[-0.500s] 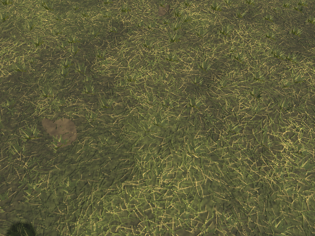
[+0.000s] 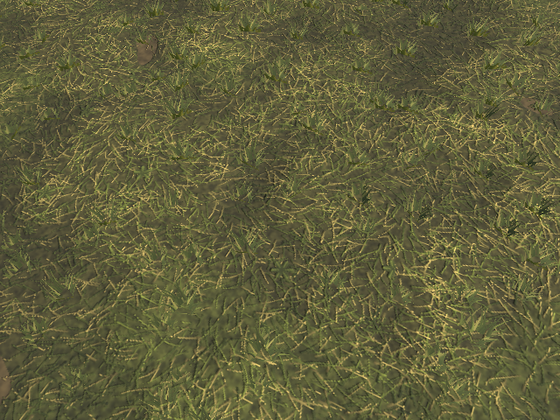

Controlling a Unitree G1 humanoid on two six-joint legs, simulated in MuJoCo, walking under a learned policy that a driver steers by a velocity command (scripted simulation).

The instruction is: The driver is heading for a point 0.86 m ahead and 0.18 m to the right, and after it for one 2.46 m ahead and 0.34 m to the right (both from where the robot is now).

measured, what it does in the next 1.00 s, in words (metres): walks ahead, turning right: left foot, then right foot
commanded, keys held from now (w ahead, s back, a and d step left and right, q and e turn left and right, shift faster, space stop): w+e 0.92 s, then w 0.06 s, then w+q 0.02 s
